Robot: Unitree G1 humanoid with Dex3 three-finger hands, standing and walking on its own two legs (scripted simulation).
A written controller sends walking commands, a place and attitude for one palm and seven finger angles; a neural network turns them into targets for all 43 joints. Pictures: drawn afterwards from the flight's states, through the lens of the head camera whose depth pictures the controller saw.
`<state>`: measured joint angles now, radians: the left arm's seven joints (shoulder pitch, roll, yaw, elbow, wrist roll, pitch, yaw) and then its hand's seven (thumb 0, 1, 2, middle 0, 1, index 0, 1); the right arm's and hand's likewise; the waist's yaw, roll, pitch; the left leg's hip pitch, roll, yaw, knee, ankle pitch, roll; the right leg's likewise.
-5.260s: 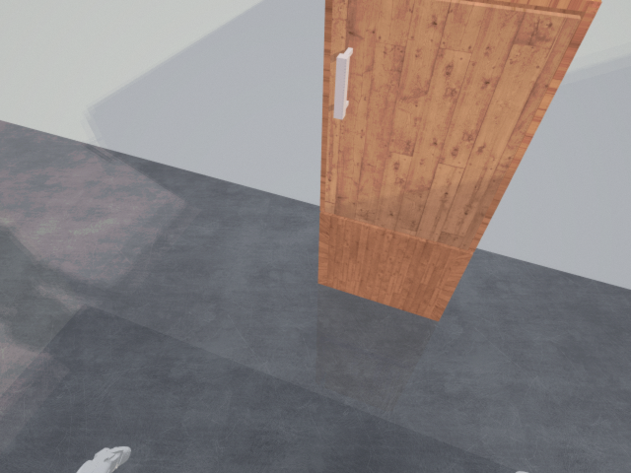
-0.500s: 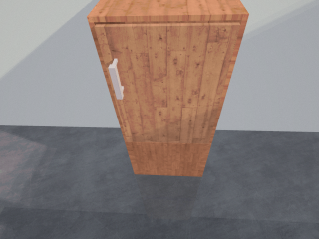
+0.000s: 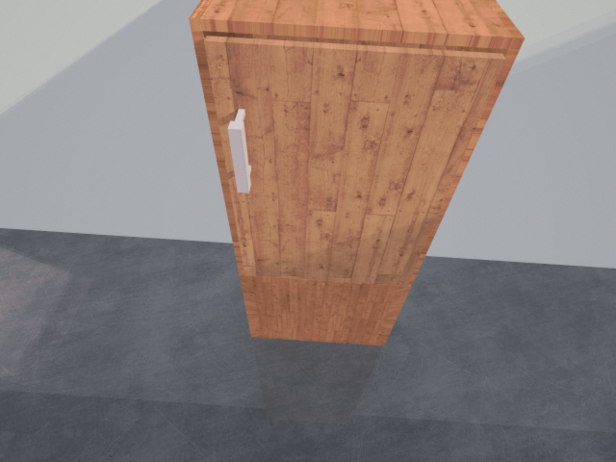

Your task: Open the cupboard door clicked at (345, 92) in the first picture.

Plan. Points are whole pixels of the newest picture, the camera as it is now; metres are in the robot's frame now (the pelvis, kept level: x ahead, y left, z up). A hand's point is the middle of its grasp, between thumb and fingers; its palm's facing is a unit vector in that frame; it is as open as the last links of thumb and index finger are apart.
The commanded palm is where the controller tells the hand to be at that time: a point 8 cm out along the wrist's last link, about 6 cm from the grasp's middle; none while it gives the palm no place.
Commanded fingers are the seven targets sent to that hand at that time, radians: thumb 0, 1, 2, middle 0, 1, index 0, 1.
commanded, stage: come to a stop and stand still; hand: left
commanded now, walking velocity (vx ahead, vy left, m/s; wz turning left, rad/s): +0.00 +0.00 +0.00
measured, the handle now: (242, 152) +0.57 +0.16 +0.08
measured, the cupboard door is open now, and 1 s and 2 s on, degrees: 0 0 0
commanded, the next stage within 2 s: look again from close up in 0.12 s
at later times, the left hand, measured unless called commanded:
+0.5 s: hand out of the picture -0.03 +0.18 -0.18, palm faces +0.02 -0.98 -0.21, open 7.4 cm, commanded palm none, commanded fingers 0.00 0.90 0.90 -0.20 -0.30 -0.20 -0.30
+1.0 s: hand out of the picture -0.10 +0.15 -0.19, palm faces +0.06 -0.99 -0.15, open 7.4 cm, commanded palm none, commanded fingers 0.00 0.90 0.90 -0.20 -0.30 -0.20 -0.30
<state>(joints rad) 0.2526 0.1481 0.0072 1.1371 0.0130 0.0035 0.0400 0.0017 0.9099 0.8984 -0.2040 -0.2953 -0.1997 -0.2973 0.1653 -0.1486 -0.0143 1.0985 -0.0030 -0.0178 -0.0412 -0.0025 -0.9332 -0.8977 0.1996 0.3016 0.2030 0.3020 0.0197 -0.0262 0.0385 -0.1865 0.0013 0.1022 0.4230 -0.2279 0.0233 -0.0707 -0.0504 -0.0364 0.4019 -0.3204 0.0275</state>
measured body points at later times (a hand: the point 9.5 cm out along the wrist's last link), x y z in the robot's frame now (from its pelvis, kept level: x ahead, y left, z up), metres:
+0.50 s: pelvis -0.05 +0.00 -0.01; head -0.04 +0.00 +0.44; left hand -0.03 +0.23 -0.17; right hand -0.03 -0.22 -0.17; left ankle +0.00 +0.10 -0.74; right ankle -0.07 -0.13 -0.74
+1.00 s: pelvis -0.05 -0.01 -0.01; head -0.05 +0.00 +0.44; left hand -0.10 +0.20 -0.17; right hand -0.05 -0.23 -0.16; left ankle +0.00 +0.10 -0.74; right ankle -0.07 -0.13 -0.74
